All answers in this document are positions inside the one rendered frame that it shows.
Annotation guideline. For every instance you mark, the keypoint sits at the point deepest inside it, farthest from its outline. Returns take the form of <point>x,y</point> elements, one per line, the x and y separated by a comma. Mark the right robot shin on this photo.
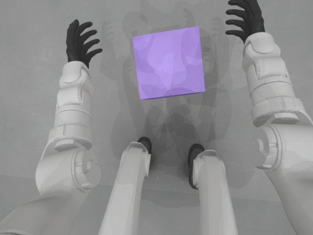
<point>211,153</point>

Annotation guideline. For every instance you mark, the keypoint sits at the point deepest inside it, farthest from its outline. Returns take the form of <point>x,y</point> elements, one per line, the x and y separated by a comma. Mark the robot left forearm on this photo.
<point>72,126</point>

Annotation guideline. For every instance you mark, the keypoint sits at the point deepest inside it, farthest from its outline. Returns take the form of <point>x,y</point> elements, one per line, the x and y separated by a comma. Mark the left robot shin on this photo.
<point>136,145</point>

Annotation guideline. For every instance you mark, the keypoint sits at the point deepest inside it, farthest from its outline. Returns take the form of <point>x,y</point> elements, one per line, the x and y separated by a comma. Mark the carton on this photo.
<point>169,63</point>

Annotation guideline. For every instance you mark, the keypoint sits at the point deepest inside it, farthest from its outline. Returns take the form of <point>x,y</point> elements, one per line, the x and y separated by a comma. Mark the robot right upper arm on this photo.
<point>285,153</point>

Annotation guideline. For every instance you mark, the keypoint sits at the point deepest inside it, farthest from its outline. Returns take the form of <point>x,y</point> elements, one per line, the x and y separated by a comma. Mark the robot left upper arm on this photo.
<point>64,180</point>

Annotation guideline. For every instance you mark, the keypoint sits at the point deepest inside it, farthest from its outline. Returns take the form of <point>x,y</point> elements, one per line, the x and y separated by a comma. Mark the robot shin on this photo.
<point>136,145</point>
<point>211,153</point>

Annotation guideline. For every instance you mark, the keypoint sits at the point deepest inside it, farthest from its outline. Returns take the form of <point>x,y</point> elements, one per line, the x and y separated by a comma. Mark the robot right hand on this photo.
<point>252,16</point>

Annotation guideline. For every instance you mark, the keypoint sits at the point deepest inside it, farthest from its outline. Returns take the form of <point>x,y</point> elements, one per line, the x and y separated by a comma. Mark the robot left hand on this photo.
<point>76,49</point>

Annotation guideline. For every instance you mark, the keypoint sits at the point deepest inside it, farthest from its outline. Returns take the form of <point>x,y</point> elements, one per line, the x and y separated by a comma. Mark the robot right forearm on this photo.
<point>269,84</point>

